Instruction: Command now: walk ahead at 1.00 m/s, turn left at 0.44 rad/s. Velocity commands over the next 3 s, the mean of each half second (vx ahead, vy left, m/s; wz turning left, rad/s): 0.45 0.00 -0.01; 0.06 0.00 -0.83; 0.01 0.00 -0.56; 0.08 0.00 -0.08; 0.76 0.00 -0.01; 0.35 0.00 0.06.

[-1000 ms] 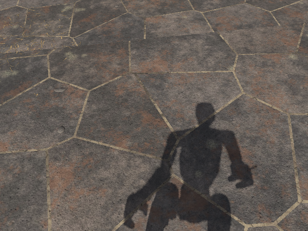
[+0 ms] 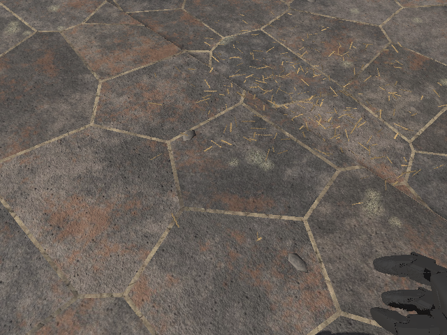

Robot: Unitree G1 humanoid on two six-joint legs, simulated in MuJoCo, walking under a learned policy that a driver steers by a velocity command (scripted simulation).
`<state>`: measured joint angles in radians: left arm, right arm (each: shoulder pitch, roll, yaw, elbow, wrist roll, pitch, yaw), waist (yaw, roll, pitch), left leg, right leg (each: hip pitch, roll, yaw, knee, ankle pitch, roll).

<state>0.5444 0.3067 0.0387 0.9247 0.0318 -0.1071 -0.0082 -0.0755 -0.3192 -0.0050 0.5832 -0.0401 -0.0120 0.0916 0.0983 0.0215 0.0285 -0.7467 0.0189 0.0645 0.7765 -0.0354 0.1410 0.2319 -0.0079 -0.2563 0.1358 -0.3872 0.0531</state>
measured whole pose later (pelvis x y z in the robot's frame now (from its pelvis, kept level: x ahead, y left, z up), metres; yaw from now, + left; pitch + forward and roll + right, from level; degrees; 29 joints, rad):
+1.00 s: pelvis +0.53 +0.05 +0.02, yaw -28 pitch +3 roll +0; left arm 0.22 0.29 0.06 0.57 0.04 -0.07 -0.04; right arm 0.24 -0.32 -0.06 0.76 -0.02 -0.05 0.00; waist -0.02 -0.01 0.00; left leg -0.28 -0.03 -0.07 0.48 -0.25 0.03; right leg -0.41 0.22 0.36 0.62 -0.34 0.01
